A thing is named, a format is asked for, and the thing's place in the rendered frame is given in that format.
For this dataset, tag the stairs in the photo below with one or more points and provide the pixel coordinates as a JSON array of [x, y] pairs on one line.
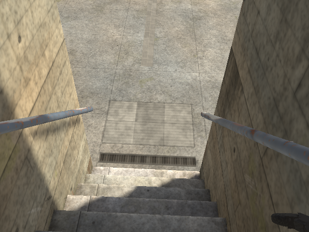
[[117, 199]]

